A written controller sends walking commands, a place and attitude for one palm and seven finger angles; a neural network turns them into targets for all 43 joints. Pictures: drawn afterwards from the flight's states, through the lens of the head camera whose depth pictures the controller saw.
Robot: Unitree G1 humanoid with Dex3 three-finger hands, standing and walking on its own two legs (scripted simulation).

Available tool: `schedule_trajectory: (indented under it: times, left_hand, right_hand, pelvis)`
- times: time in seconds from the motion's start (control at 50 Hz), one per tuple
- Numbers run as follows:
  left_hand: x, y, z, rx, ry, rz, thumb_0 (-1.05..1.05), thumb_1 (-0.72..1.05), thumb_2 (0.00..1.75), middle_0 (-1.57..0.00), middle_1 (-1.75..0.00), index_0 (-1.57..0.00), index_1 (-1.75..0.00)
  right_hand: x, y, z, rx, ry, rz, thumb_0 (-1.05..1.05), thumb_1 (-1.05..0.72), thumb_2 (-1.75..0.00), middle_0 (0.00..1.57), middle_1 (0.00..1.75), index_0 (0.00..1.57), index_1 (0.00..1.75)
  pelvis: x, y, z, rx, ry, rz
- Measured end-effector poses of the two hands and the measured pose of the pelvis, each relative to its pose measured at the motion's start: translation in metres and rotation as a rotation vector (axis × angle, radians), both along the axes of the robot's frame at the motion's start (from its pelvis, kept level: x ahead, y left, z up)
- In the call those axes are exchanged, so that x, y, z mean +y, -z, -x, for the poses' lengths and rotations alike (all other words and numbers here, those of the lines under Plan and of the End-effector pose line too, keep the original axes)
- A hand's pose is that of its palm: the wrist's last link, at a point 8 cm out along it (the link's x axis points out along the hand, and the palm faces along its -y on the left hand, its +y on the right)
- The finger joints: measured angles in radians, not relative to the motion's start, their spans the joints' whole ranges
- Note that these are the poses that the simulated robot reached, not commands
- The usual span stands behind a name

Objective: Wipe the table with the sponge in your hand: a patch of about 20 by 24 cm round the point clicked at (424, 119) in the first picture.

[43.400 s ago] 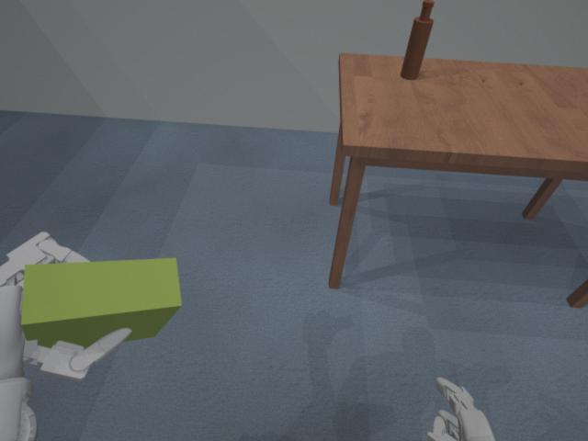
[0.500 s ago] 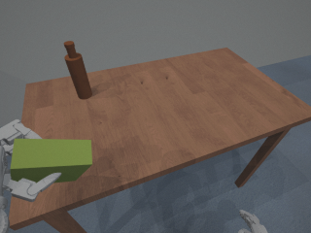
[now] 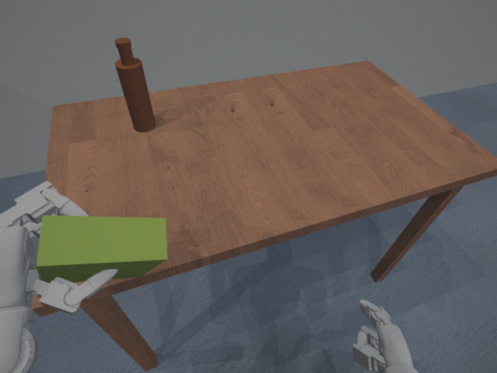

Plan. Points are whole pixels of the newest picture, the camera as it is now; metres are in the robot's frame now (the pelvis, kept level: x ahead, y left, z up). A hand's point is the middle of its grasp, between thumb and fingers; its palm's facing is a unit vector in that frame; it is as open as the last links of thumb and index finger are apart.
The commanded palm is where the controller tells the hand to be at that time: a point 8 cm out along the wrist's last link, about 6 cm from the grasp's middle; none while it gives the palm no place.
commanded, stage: step back with the hand held close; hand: left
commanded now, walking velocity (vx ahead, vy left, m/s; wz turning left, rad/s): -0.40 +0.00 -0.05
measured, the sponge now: (119, 251) +0.24 +0.19 +0.13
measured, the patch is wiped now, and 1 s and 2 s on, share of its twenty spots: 0.95 0.95 0.95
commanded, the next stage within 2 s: stop stepping back and stand still in 0.38 s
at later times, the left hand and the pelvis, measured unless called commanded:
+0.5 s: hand out of the picture +0.09 +0.23 +0.18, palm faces +0.38 -0.86 -0.35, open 9.3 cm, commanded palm +0.04 +0.28 +0.19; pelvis -0.13 +0.00 +0.00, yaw +0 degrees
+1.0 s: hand out of the picture -0.04 +0.24 +0.16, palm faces +0.43 -0.84 -0.33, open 9.3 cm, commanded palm -0.10 +0.28 +0.19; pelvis -0.25 -0.01 -0.02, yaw +2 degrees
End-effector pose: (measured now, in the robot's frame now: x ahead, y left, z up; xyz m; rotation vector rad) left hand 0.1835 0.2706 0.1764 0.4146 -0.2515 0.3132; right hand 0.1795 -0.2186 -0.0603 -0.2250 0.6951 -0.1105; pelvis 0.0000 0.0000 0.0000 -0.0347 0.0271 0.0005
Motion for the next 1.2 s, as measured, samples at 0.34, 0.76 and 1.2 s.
schedule_trajectory:
  times: [0.34, 0.76, 1.2]
  left_hand:
    - [0.042, -0.003, 0.094, 0.03, -0.081, -0.071, -0.01, -0.48, 1.08, -0.8, -1.42, -0.84, -1.42]
    - [0.021, 0.007, 0.226, -0.009, -0.014, -0.03, -0.01, -0.48, 1.08, -0.8, -1.42, -0.84, -1.42]
    - [0.0, 0.002, 0.3, -0.044, 0.05, -0.038, -0.01, -0.48, 1.08, -0.8, -1.42, -0.84, -1.42]
  right_hand:
    - [0.0, -0.003, 0.093, 0.045, 0.042, 0.058, 0.01, -0.91, -0.9, 0.2, 0.3, 0.2, 0.3]
    - [-0.038, -0.004, 0.251, -0.024, 0.096, 0.11, 0.01, -0.91, -0.9, 0.2, 0.3, 0.2, 0.3]
    - [-0.021, 0.009, 0.341, -0.036, 0.107, 0.022, 0.01, -0.91, -0.9, 0.2, 0.3, 0.2, 0.3]
  pelvis:
    - [0.016, -0.003, 0.076, 0.033, -0.012, -0.039]
    - [0.007, 0.009, 0.214, 0.025, -0.01, -0.046]
    - [-0.001, 0.01, 0.292, -0.044, 0.042, -0.018]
